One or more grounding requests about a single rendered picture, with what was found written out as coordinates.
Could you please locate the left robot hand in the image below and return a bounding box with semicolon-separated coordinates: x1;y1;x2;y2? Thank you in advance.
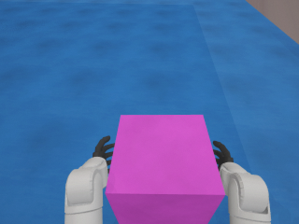
93;135;115;174

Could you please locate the left robot forearm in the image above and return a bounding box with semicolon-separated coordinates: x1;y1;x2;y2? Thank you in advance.
64;157;108;224

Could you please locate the carton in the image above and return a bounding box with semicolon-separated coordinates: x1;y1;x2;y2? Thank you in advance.
105;115;225;224

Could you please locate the right robot forearm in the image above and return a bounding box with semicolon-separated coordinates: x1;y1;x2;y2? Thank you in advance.
219;161;271;224

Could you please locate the right robot hand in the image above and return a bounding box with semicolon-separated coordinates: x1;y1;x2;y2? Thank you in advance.
213;140;234;170

